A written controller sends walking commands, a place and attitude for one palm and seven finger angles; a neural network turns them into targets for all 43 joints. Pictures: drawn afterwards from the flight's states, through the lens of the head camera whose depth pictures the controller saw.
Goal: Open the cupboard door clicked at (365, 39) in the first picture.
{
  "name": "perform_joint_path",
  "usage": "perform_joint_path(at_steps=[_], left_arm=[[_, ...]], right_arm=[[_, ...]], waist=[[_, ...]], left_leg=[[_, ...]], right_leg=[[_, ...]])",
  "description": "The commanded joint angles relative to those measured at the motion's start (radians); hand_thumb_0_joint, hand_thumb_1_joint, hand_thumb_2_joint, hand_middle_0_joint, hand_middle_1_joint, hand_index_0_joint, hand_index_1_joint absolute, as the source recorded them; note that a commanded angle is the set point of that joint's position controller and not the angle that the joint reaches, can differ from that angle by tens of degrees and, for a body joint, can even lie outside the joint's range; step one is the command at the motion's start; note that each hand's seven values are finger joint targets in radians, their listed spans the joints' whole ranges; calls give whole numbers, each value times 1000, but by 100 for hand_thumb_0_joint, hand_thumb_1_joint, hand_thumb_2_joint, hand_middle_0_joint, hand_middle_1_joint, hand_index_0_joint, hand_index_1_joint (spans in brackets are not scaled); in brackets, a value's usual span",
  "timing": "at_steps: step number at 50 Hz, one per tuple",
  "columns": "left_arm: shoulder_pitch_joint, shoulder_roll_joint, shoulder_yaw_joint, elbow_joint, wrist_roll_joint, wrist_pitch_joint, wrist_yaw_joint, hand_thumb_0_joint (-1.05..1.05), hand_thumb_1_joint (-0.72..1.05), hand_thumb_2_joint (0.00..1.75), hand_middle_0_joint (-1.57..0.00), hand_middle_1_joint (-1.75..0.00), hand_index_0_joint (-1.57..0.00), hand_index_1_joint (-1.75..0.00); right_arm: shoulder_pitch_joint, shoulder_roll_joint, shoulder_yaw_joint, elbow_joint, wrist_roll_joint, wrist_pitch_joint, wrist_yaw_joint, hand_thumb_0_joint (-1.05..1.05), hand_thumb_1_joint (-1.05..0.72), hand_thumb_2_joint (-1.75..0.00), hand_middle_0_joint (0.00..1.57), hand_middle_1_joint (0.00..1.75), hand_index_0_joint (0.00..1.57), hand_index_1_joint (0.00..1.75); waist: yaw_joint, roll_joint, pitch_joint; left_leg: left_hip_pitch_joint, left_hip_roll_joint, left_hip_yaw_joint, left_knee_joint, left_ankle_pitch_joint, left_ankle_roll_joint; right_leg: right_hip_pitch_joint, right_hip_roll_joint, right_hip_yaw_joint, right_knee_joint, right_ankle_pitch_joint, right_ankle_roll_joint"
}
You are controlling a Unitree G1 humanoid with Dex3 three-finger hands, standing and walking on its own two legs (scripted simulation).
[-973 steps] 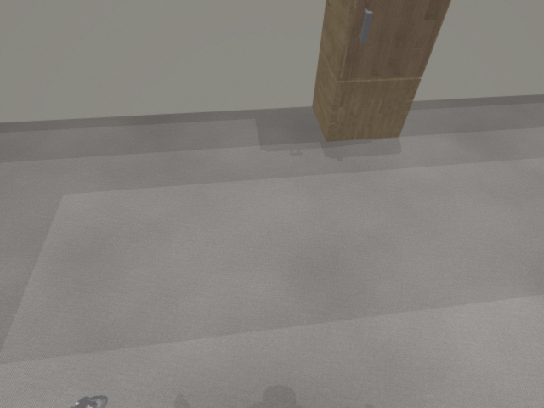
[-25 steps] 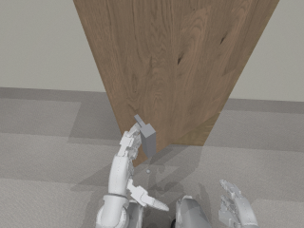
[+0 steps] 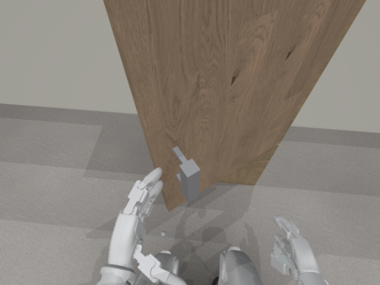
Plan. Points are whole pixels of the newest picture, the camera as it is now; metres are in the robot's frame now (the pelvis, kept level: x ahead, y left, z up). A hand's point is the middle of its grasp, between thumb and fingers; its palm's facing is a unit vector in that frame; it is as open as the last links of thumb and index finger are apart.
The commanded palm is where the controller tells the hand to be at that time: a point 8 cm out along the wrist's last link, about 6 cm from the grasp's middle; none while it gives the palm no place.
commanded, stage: slide the hand sideways off the handle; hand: left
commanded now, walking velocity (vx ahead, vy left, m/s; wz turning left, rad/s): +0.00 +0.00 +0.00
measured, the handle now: (184, 174) +0.33 +0.04 +0.04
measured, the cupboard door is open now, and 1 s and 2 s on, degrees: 39 39 39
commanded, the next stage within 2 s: draw the hand back to the body in 0.30 s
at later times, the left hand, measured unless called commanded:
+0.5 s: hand (138, 246) +0.19 +0.10 +0.05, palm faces -0.09 -1.00 -0.01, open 16.3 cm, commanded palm +0.16 +0.17 +0.07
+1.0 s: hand (70, 227) +0.20 +0.18 +0.15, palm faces +0.04 -0.97 -0.22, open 15.8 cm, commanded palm +0.16 +0.23 +0.18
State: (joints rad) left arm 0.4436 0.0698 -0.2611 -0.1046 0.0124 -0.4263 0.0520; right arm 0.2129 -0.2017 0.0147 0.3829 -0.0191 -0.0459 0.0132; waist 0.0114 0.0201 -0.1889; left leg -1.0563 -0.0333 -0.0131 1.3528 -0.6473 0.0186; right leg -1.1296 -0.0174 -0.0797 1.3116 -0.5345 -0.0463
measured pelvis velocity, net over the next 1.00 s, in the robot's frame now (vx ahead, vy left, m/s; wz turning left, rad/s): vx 0.02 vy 0.00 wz -0.01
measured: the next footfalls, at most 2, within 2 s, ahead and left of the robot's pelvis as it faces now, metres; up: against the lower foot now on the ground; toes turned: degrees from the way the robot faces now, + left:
none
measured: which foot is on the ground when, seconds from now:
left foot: down 0.00-1.00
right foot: down 0.00-1.00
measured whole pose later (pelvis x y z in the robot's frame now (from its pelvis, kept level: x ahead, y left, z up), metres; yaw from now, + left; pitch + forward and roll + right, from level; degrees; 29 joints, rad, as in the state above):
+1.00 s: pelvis +0.02 +0.00 +0.07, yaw +0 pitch +9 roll -2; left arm 0.67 0.29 0.06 -0.40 -0.12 -0.14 -0.03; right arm 0.30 -0.22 0.01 0.39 0.04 -0.05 -0.10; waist 0.01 0.04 -0.17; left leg -0.63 -0.01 -0.03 1.02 -0.55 0.02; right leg -0.69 0.02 -0.08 0.95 -0.43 -0.04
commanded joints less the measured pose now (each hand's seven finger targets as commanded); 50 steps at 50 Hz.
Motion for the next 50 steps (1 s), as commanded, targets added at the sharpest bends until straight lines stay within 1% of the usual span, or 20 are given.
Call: perform_joint_path(at_steps=[1,4,10,13,16,18,19,20,22,23,28,30,32,33,38,45,46,47,48,50], left_arm=[[52,23,56,-235,-29,-82,-16,0,-50,30,-15,-30,-15,-30],[65,32,59,-254,-41,-100,-49,0,-50,30,-15,-30,-15,-30],[116,86,130,-274,-89,-108,-119,0,-50,30,-15,-30,-15,-30],[150,90,154,-286,-111,-105,-139,0,-50,30,-15,-30,-15,-30],[145,87,150,-290,-128,-99,-154,0,-50,30,-15,-30,-15,-30],[129,83,133,-304,-125,-99,-160,0,-50,30,-15,-30,-15,-30],[121,98,148,-301,-127,-98,-159,0,-50,30,-15,-30,-15,-30],[134,98,154,-295,-127,-95,-160,0,-50,30,-15,-30,-15,-30],[147,178,228,-383,-130,-87,-152,0,-50,30,-15,-30,-15,-30],[155,176,223,-430,-137,-77,-152,0,-50,30,-15,-30,-15,-30],[205,149,231,-428,-168,13,-160,0,-50,30,-15,-30,-15,-30],[182,162,240,-419,-180,37,-173,0,-50,30,-15,-30,-15,-30],[179,193,277,-406,-188,49,-183,0,-50,30,-15,-30,-15,-30],[180,199,285,-423,-192,50,-190,0,-50,30,-15,-30,-15,-30],[186,224,342,-424,-231,60,-212,0,-50,30,-15,-30,-15,-30],[209,263,399,-483,-270,89,-239,0,-32,37,-16,-30,-16,-30],[279,426,462,-513,-122,189,-98,0,-29,39,-16,-30,-16,-30],[303,355,433,-517,-102,248,-33,0,-26,40,-16,-30,-16,-30],[303,293,374,-534,-87,287,-3,0,-22,42,-16,-30,-16,-30],[274,309,382,-543,-69,333,38,0,-15,45,-16,-30,-16,-30]], right_arm=[[-25,-103,-50,-160,7,-56,-13,0,-90,-90,20,30,20,30],[-30,-106,-51,-154,8,-63,-16,0,-90,-90,20,30,20,30],[-35,-112,-60,-150,14,-71,-29,0,-90,-90,20,30,20,30],[-43,-111,-66,-153,19,-73,-35,0,-90,-90,20,30,20,30],[-36,-114,-66,-152,22,-77,-39,0,-90,-90,20,30,20,30],[-41,-115,-65,-153,20,-83,-41,0,-90,-90,20,30,20,30],[-38,-115,-65,-151,20,-84,-42,0,-90,-90,20,30,20,30],[-37,-114,-66,-151,20,-84,-43,0,-90,-90,20,30,20,30],[-37,-116,-69,-167,22,-72,-48,0,-90,-90,20,30,20,30],[-38,-113,-66,-180,26,-69,-50,0,-90,-90,20,30,20,30],[-21,-108,-61,-190,48,-47,-65,0,-90,-90,20,30,20,30],[-17,-116,-55,-192,52,-46,-73,0,-90,-90,20,30,20,30],[-17,-121,-54,-190,53,-48,-84,0,-90,-90,20,30,20,30],[-18,-122,-51,-194,54,-51,-86,0,-90,-90,20,30,20,30],[-11,-125,-42,-198,61,-64,-93,0,-90,-90,20,30,20,30],[3,-128,-41,-178,70,-92,-94,0,-90,-90,20,30,20,30],[17,-124,-51,-177,57,-63,-125,0,-90,-90,20,30,20,30],[7,-106,-38,-180,53,-58,-133,0,-90,-90,20,30,20,30],[10,-106,-29,-172,49,-54,-134,0,-90,-90,20,30,20,30],[11,-111,-25,-151,48,-47,-138,0,-90,-90,20,30,20,30]], waist=[[-18,-73,-245],[-25,-55,-239],[-21,-46,-240],[-8,-43,-253],[-22,-74,-246],[-26,-46,-241],[-28,-65,-241],[-23,-61,-235],[10,-31,-287],[15,3,-311],[-12,-42,-218],[-30,-67,-153],[-29,-80,-125],[-25,-43,-125],[-18,-15,-72],[-11,38,-85],[56,55,-134],[32,45,-69],[19,92,-29],[11,53,-1]], left_leg=[[50,-16,-31,-187,249,-7],[38,-16,-30,-171,245,-4],[11,-14,-25,-149,229,-3],[13,-14,-26,-146,248,-3],[3,-12,-29,-138,232,-1],[-1,-13,-29,-130,230,1],[-13,-12,-29,-125,215,0],[-14,-12,-29,-127,214,0],[25,-11,-26,-158,241,1],[56,-15,-21,-171,251,1],[119,-10,-25,-251,248,4],[117,-8,-26,-277,190,5],[132,-5,-28,-295,183,7],[149,-5,-23,-307,177,5],[224,-3,-24,-377,181,4],[359,6,-36,-465,315,-1],[403,30,-14,-542,351,2],[416,24,-21,-568,362,1],[439,28,-20,-581,390,0],[487,39,-28,-603,434,2]], right_leg=[[318,7,72,-186,211,6],[308,7,79,-184,208,7],[309,6,94,-184,182,10],[317,9,93,-178,197,10],[307,8,93,-184,177,14],[291,7,95,-179,167,14],[293,6,102,-183,147,15],[294,6,103,-187,144,14],[348,11,103,-195,154,8],[371,8,110,-208,172,10],[420,19,82,-296,169,23],[419,15,89,-351,78,29],[436,16,95,-383,46,27],[436,13,94,-391,37,27],[478,19,80,-451,18,24],[580,32,35,-472,215,23],[660,1,86,-515,231,9],[657,5,62,-539,241,13],[663,1,52,-543,259,16],[684,5,40,-574,285,19]])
